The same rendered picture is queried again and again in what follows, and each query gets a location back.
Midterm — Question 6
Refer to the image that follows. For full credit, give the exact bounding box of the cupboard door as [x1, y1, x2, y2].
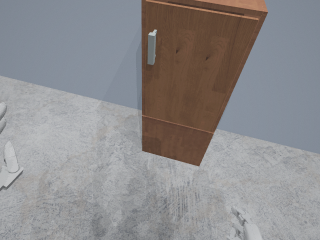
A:
[144, 0, 259, 132]

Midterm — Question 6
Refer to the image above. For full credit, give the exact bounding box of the handle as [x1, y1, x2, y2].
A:
[147, 29, 157, 65]

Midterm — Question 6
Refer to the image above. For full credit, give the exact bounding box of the right robot hand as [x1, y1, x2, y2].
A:
[226, 205, 263, 240]

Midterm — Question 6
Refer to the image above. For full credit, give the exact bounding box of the left robot hand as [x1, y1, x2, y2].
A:
[0, 102, 24, 191]

